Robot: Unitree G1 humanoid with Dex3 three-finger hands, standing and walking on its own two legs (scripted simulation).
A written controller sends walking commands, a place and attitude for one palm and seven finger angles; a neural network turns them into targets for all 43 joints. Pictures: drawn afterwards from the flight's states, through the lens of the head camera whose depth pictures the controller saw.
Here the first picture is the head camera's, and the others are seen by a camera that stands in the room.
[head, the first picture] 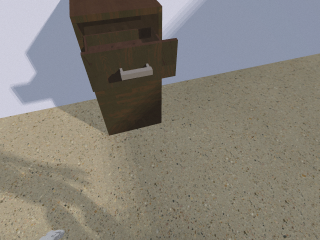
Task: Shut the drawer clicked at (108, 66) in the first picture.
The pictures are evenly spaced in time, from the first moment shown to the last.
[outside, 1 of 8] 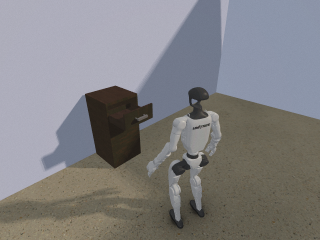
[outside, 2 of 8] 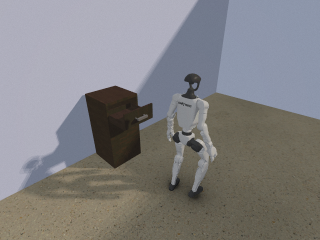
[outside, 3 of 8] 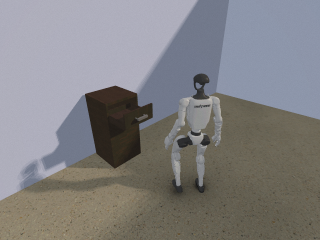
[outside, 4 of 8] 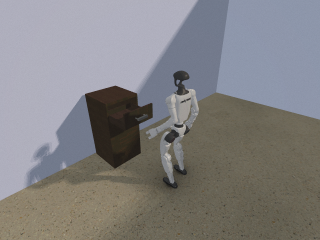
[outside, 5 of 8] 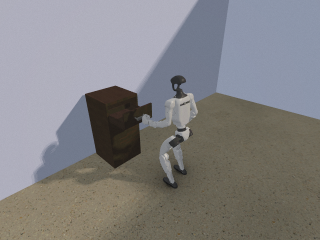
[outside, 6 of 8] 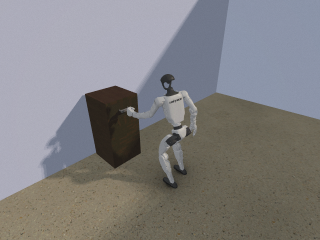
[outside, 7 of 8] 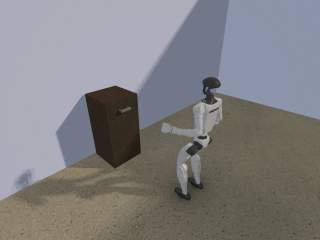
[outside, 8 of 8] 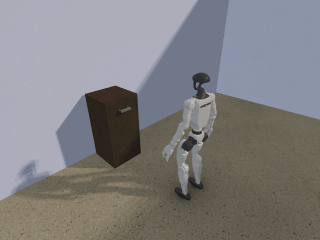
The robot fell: no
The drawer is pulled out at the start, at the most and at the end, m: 0.29 0.29 0.00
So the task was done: yes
